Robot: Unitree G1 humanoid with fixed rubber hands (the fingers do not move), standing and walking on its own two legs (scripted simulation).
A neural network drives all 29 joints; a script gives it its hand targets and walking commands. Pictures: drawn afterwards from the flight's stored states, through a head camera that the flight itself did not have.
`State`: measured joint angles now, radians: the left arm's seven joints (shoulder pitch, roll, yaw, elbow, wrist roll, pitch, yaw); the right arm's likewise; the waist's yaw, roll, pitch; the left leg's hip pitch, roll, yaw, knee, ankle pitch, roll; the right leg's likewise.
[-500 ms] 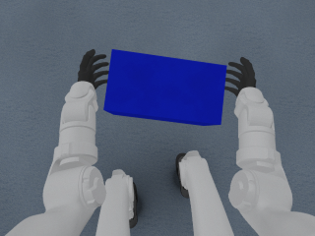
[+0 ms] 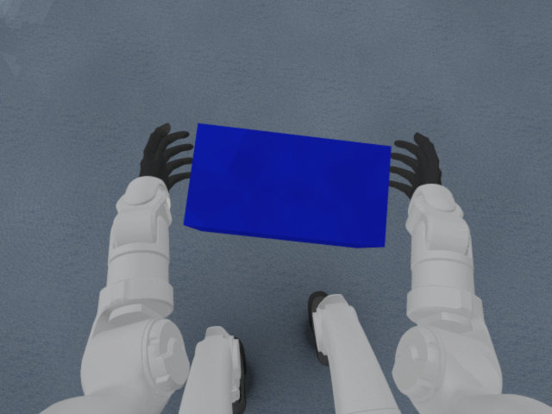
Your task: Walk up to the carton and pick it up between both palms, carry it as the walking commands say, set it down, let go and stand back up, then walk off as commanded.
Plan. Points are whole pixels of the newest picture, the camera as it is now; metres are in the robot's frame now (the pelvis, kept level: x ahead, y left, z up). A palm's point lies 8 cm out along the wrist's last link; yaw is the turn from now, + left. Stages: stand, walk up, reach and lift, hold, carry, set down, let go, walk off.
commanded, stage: reach and lift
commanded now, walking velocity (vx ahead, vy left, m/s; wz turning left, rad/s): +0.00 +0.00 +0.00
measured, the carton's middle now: (286, 192) +0.43 -0.07 -0.15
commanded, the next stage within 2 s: none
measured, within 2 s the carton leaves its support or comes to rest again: neither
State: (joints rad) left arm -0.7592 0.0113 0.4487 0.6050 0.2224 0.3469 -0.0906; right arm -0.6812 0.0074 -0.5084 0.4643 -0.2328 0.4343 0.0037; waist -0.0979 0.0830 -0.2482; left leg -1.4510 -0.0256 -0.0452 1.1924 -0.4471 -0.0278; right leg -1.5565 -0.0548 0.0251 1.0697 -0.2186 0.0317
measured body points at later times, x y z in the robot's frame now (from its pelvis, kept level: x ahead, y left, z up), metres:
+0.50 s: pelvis +0.02 +0.00 +0.07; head +0.20 -0.02 +0.48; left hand +0.45 +0.13 +0.01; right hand +0.37 -0.25 +0.01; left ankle +0.03 +0.13 -0.61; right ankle +0.12 -0.14 -0.61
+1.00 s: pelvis +0.05 +0.01 +0.12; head +0.16 -0.02 +0.55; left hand +0.43 +0.14 +0.08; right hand +0.35 -0.24 +0.08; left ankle +0.03 +0.13 -0.61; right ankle +0.12 -0.14 -0.61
